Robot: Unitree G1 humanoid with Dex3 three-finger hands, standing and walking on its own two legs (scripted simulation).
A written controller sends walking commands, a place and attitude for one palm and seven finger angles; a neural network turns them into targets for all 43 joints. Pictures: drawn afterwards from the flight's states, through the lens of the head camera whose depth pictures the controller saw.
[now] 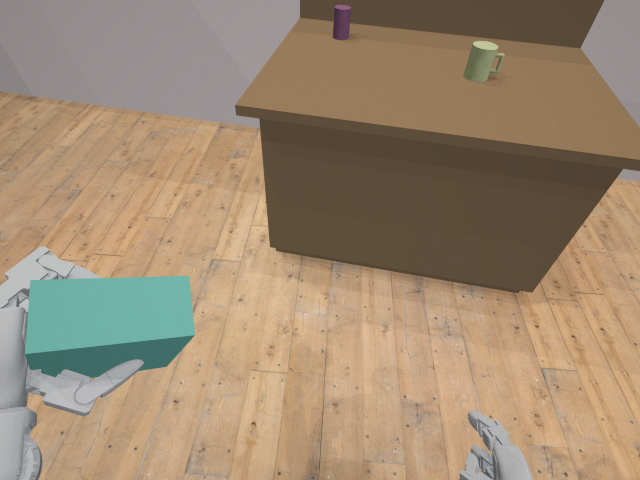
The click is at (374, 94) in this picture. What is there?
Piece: table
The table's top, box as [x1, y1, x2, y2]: [235, 18, 639, 170]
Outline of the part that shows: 235,104 237,115 639,170 639,127 580,48 350,23 349,27 349,37 346,40 336,40 332,37 333,21 299,18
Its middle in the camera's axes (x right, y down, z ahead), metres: +0.38 -0.54 +1.29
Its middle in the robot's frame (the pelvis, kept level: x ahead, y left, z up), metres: +1.35 -0.30 -0.06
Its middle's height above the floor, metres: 0.71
